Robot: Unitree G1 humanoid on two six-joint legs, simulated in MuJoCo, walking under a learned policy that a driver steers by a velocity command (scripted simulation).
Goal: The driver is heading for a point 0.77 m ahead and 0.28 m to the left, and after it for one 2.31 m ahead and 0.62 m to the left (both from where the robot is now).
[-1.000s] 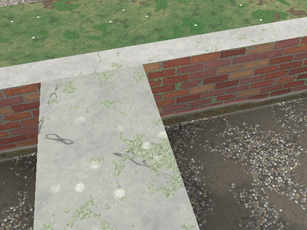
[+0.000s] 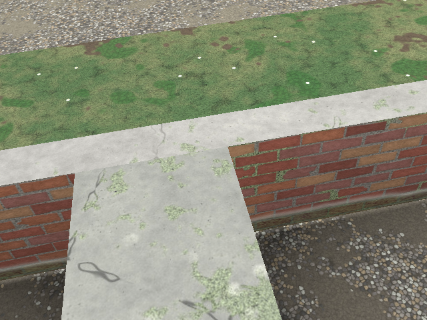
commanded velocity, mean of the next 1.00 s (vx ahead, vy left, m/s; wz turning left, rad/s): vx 0.49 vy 0.00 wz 0.45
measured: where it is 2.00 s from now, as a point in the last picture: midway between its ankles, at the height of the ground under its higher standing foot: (156, 286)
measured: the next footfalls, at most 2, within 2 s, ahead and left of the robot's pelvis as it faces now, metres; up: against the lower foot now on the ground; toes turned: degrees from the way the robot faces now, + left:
left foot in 0.26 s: +0.30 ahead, +0.16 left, +0.00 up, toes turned +14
right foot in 0.88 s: +0.66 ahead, +0.20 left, +0.00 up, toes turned +27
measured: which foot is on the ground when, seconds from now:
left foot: up 0.00-0.24, down 0.26-0.88, up 0.90-1.00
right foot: down 0.00-0.28, up 0.30-0.86, down 0.88-1.00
